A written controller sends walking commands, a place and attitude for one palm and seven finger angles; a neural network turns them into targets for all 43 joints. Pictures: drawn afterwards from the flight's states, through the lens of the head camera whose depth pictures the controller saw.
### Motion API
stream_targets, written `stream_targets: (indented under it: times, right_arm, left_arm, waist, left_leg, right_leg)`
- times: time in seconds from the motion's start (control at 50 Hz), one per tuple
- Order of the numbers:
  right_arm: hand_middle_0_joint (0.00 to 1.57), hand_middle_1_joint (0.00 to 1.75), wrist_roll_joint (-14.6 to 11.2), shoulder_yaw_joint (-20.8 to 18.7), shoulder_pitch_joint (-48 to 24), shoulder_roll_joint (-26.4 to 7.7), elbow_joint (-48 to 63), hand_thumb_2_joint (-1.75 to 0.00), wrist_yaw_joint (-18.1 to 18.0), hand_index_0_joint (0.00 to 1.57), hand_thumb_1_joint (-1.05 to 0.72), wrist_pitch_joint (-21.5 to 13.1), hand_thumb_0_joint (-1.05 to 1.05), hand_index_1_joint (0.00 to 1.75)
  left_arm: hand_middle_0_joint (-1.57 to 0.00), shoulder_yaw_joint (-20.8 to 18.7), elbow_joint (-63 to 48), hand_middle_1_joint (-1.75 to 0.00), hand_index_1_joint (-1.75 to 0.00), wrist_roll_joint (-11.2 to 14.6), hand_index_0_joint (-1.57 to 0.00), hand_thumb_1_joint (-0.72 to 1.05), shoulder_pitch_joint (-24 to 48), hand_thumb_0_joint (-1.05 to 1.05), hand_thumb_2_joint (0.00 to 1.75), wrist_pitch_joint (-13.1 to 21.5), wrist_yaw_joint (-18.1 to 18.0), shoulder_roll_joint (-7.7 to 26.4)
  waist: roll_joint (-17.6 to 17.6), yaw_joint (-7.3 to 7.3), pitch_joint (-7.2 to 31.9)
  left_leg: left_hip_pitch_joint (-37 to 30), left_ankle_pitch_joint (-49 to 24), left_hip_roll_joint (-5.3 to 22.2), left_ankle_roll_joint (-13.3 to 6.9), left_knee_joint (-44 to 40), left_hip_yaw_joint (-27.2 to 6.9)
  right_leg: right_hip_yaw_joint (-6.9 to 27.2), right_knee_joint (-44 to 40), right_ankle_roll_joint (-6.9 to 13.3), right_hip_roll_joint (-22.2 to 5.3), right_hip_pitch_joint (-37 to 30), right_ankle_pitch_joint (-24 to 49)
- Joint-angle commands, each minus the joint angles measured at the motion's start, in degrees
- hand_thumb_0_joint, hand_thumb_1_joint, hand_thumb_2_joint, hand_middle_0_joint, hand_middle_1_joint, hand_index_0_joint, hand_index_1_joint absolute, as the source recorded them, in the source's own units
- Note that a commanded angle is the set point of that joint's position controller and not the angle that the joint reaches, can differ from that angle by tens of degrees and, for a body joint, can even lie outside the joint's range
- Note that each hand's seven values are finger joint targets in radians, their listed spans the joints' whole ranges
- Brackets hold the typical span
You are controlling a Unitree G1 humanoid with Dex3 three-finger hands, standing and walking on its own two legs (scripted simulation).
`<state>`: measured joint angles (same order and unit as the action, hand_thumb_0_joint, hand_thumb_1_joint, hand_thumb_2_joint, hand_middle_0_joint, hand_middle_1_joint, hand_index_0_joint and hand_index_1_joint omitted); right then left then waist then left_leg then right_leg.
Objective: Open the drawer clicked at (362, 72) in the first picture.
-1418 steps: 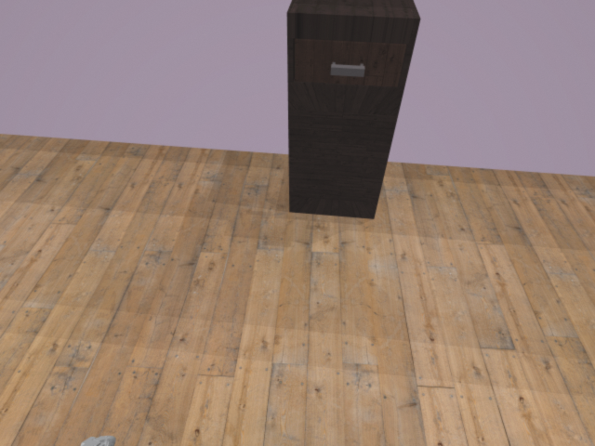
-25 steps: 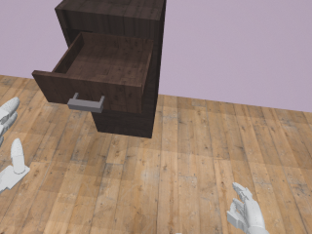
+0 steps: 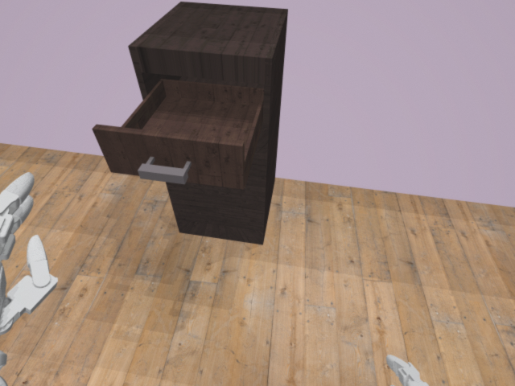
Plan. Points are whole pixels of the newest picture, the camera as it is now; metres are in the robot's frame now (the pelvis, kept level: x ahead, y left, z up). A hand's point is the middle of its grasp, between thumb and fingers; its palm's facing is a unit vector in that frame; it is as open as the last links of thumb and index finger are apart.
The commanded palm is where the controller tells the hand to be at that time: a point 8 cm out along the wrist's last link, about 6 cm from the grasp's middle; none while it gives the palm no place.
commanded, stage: stop stepping back and stand still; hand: left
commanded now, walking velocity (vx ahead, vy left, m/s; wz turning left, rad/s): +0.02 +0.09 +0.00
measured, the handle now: (166, 168) +0.60 +0.24 -0.03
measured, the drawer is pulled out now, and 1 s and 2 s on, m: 0.29 0.29 0.29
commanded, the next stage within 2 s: let the arm hang, fingers relaxed in 0.90 s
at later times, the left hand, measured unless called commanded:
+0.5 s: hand (40, 262) +0.22 +0.26 +0.16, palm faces +0.35 -0.83 -0.43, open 7.5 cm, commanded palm +0.16 +0.31 +0.19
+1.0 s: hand (31, 254) +0.23 +0.28 +0.16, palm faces +0.32 -0.83 -0.46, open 7.4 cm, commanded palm none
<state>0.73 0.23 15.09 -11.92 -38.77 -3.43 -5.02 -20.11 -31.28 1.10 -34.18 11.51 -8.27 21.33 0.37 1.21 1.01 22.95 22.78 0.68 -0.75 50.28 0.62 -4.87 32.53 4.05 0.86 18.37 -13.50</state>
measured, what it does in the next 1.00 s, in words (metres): shifts its weight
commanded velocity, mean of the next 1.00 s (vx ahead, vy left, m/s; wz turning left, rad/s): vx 0.00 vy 0.00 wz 0.00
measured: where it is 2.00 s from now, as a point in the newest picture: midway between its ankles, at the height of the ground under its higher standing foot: outside the picture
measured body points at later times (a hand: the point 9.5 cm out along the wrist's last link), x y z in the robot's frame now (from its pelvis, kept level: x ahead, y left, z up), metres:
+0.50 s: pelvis +0.02 +0.03 +0.01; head +0.04 +0.04 +0.46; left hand +0.19 +0.30 +0.19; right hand +0.20 -0.20 -0.06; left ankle +0.02 +0.13 -0.73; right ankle +0.04 -0.08 -0.73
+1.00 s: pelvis +0.03 +0.04 +0.01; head +0.06 +0.05 +0.46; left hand +0.21 +0.32 +0.19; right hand +0.20 -0.19 -0.07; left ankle +0.02 +0.13 -0.73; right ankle +0.04 -0.08 -0.73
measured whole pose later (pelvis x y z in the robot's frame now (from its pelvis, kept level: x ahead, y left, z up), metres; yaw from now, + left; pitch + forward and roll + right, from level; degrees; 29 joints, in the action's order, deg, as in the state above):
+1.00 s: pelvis +0.03 +0.04 +0.01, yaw -1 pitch +1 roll -1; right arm 0.3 0.9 10.9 -11.8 -33.1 -3.8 -5.9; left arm -20.3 -33.5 2.4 -36.9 12.0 -8.7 21.6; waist 0.4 0.5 -2.3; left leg 13.0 15.4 0.2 -2.1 27.0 4.9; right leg -2.9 25.2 -0.3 -0.9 14.5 -11.9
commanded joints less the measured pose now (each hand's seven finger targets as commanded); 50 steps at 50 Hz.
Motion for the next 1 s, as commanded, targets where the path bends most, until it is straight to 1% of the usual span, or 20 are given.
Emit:
stream_targets:
  times: [0.0,0.02,0.04,0.06,0.08,0.1,0.12,0.14,0.16,0.2,0.24,0.28,0.3,0.34,0.36,0.44,0.54,0.62,0.96,0.98]
  right_arm:
    - [0.2,0.3,-0.2,-2.3,-7.6,-5.4,11.3,-0.9,-1.4,0.2,-0.9,-3.8,0.0,0.3]
    - [0.2,0.3,-0.2,-2.1,-7.9,-5.3,11.2,-0.9,-1.8,0.2,-0.9,-4.0,0.0,0.3]
    - [0.2,0.3,0.0,-1.9,-6.9,-5.8,11.0,-0.9,-2.1,0.2,-0.9,-4.5,0.0,0.3]
    - [0.2,0.3,0.2,-2.1,-6.3,-6.4,11.3,-0.9,-2.3,0.2,-0.9,-4.8,0.0,0.3]
    - [0.2,0.3,0.4,-2.4,-6.6,-7.3,12.2,-0.9,-2.4,0.2,-0.9,-5.0,0.0,0.3]
    - [0.2,0.3,0.0,-2.8,-7.3,-8.0,12.9,-0.9,-2.3,0.2,-0.9,-5.0,0.0,0.3]
    - [0.2,0.3,-0.4,-2.8,-7.5,-7.5,12.7,-0.9,-2.3,0.2,-0.9,-4.9,0.0,0.3]
    - [0.2,0.3,-0.7,-2.4,-7.4,-6.7,12.3,-0.9,-2.2,0.2,-0.9,-4.9,0.0,0.3]
    - [0.2,0.3,-0.9,-2.3,-7.4,-6.7,12.4,-0.9,-2.0,0.2,-0.9,-5.0,0.0,0.3]
    - [0.2,0.3,-0.9,-2.3,-7.6,-6.9,12.2,-0.9,-1.7,0.2,-0.9,-5.4,0.0,0.3]
    - [0.2,0.3,-0.8,-2.5,-7.4,-7.1,12.1,-0.9,-1.3,0.2,-0.9,-5.9,0.0,0.3]
    - [0.2,0.3,-0.8,-2.4,-7.1,-6.7,12.2,-0.9,-0.9,0.2,-0.9,-5.8,0.0,0.3]
    - [0.2,0.3,-0.7,-2.4,-7.5,-6.6,12.3,-0.9,-0.8,0.2,-0.9,-5.7,0.0,0.3]
    - [0.2,0.3,-0.6,-2.2,-8.1,-6.8,12.6,-0.9,-0.7,0.2,-0.9,-5.5,0.0,0.3]
    - [0.2,0.3,-0.5,-2.1,-8.1,-6.7,12.8,-0.9,-0.7,0.2,-0.9,-5.3,0.0,0.3]
    - [0.2,0.3,-0.5,-1.9,-8.8,-6.6,13.8,-0.9,-0.8,0.2,-0.9,-4.7,0.0,0.3]
    - [0.2,0.3,-0.7,-2.0,-8.6,-6.7,14.1,-0.9,-0.8,0.2,-0.9,-4.3,0.0,0.3]
    - [0.2,0.3,-0.7,-2.2,-8.8,-7.0,14.3,-0.9,-0.8,0.2,-0.9,-4.1,0.0,0.3]
    - [0.2,0.3,-0.7,-2.5,-8.7,-7.0,14.5,-0.9,-1.2,0.2,-0.9,-4.0,0.0,0.3]
    - [0.2,0.3,-1.6,-6.0,-10.5,-17.8,-1.4,-0.9,4.0,0.2,-0.9,-6.9,0.0,0.3]
  left_arm:
    - [-0.2,-6.5,-12.0,-0.3,-0.3,0.1,-0.2,0.9,-0.7,0.0,0.9,3.7,-1.3,8.7]
    - [-0.2,-6.1,-12.6,-0.3,-0.3,0.0,-0.2,0.9,-0.5,0.0,0.9,3.5,-1.7,8.4]
    - [-0.2,-6.2,-13.1,-0.3,-0.3,-0.2,-0.2,0.9,-0.9,0.0,0.9,3.7,-2.0,8.7]
    - [-0.2,-5.8,-13.8,-0.3,-0.3,-0.2,-0.2,0.9,-0.5,0.0,0.9,4.1,-2.2,8.6]
    - [-0.2,-5.5,-14.3,-0.3,-0.3,-0.2,-0.2,0.9,0.5,0.0,0.9,4.4,-2.2,8.3]
    - [-0.2,-5.8,-14.9,-0.3,-0.3,-0.2,-0.2,0.9,2.0,0.0,0.9,4.6,-2.3,8.5]
    - [-0.2,-6.0,-14.2,-0.3,-0.3,0.1,-0.2,0.9,2.3,0.0,0.9,4.7,-2.2,8.9]
    - [-0.2,-7.3,-12.6,-0.3,-0.3,0.0,-0.2,0.9,0.6,0.0,0.9,4.6,-2.2,8.9]
    - [-0.2,-6.7,-11.7,-0.3,-0.3,-0.1,-0.2,0.9,0.4,0.0,0.9,4.4,-2.1,8.0]
    - [-0.2,-5.7,-10.9,-0.3,-0.3,-0.1,-0.2,0.9,1.8,0.0,0.9,4.4,-1.9,7.5]
    - [-0.2,-5.3,-11.6,-0.3,-0.3,0.1,-0.2,0.9,2.4,0.0,0.9,4.3,-1.7,7.7]
    - [-0.2,-5.3,-11.5,-0.3,-0.3,0.4,-0.2,0.9,1.3,0.0,0.9,3.9,-1.7,7.6]
    - [-0.2,-5.2,-11.8,-0.3,-0.3,0.4,-0.2,0.9,1.1,0.0,0.9,3.8,-1.7,7.5]
    - [-0.2,-5.2,-12.6,-0.3,-0.3,0.4,-0.2,0.9,0.2,0.0,0.9,3.5,-1.8,7.6]
    - [-0.2,-5.8,-13.1,-0.3,-0.3,0.5,-0.2,0.9,-0.3,0.0,0.9,3.6,-1.8,8.1]
    - [-0.2,-6.4,-14.1,-0.3,-0.3,0.7,-0.2,0.9,-1.2,0.0,0.9,3.6,-1.7,8.6]
    - [-0.2,-6.8,-13.6,-0.3,-0.3,1.2,-0.2,0.9,-2.8,0.0,0.9,3.8,-1.5,8.4]
    - [-0.2,-6.3,-14.0,-0.3,-0.3,1.2,-0.2,0.9,-2.9,0.0,0.9,3.8,-1.4,8.1]
    - [-0.2,-7.0,-13.5,-0.3,-0.3,1.3,-0.2,0.9,-3.8,0.0,0.9,4.4,-1.4,8.3]
    - [-0.2,14.7,36.4,-0.3,-0.3,-3.6,-0.2,0.9,6.4,0.0,0.9,-4.1,6.2,2.7]
  waist:
    - [7.9,-0.14,1.3]
    - [6.4,0.1,1.0]
    - [3.1,0.12,1.1]
    - [-1.9,0.03,1.0]
    - [-5.6,-0.41,0.1]
    - [-7.4,-0.66,0.8]
    - [-7.4,-0.69,1.5]
    - [-7.6,-0.6,0.4]
    - [-7.2,-0.42,-0.8]
    - [-2.9,-0.31,-1.7]
    - [1.1,-0.29,0.4]
    - [1.9,-0.35,2.8]
    - [1.5,-0.36,3.1]
    - [-1.4,-0.48,2.6]
    - [-2.4,-0.56,3.6]
    - [-4.3,-0.76,4.0]
    - [-2.7,-0.62,4.8]
    - [-3.8,-0.52,4.8]
    - [-3.4,-0.68,5.0]
    - [-4.4,2.7,-0.4]
  left_leg:
    - [-4.5,-0.8,1.1,-0.8,-11.2,2.3]
    - [-8.1,-2.6,0.9,-1.1,-18.7,2.9]
    - [-11.2,-3.5,0.4,-1.4,-24.4,3.3]
    - [-12.0,-2.1,2.4,-2.2,-29.1,1.1]
    - [-10.0,0.0,6.3,-3.6,-32.5,-4.7]
    - [-7.9,-2.7,9.5,-4.7,-32.9,-8.8]
    - [-5.5,4.1,11.0,-4.7,-35.0,-10.7]
    - [-2.9,6.3,10.0,-4.1,-35.9,-9.4]
    - [-1.5,5.1,8.9,-3.6,-34.9,-7.5]
    - [-1.6,-0.2,6.3,-2.6,-30.5,-4.2]
    - [-6.0,-6.7,4.1,-1.5,-25.8,-1.3]
    - [-8.9,-10.5,3.3,-1.0,-24.2,-0.3]
    - [-9.5,-11.5,3.2,-1.0,-24.5,-0.3]
    - [-10.1,-14.2,4.0,-0.9,-26.4,-0.8]
    - [-10.2,-16.1,4.5,-1.0,-27.1,-1.1]
    - [-9.9,-20.4,5.6,-0.8,-28.8,-2.1]
    - [-9.8,-21.0,5.4,-0.4,-28.6,-1.9]
    - [-9.9,-21.3,5.3,-0.2,-28.6,-1.8]
    - [-9.4,-19.9,5.0,0.1,-28.9,-1.8]
    - [-8.0,-27.3,6.5,-1.0,-20.4,-2.7]
  right_leg:
    - [16.6,-21.1,3.9,-15.8,2.9,-15.5]
    - [15.0,-20.1,2.7,-14.8,3.4,-15.9]
    - [13.5,-18.3,1.4,-12.9,3.1,-16.0]
    - [12.1,-14.7,-0.2,-10.8,1.8,-14.6]
    - [10.0,-10.0,-2.0,-7.0,0.8,-11.5]
    - [7.1,-5.4,-3.4,-4.2,-1.6,-5.1]
    - [6.2,-4.2,-4.4,-3.8,-2.6,-6.9]
    - [5.8,-4.4,-4.1,-3.4,-4.1,-6.7]
    - [5.8,-5.1,-3.9,-3.3,-4.7,-4.7]
    - [8.5,-8.9,-3.4,-4.7,-4.8,-1.7]
    - [11.3,-12.2,-2.7,-6.9,-4.0,0.1]
    - [11.7,-13.0,-2.0,-8.1,-4.8,2.8]
    - [11.4,-13.0,-2.0,-8.0,-5.1,4.0]
    - [10.2,-11.9,-2.2,-6.9,-5.7,7.5]
    - [9.0,-10.5,-2.5,-6.3,-7.1,9.7]
    - [6.6,-8.4,-3.3,-4.7,-8.8,12.7]
    - [6.5,-8.4,-3.3,-4.7,-10.0,14.7]
    - [6.2,-8.4,-3.3,-4.7,-9.9,14.8]
    - [6.2,-8.1,-3.4,-4.6,-10.1,14.4]
    - [3.8,-1.0,-2.5,-7.9,0.0,17.4]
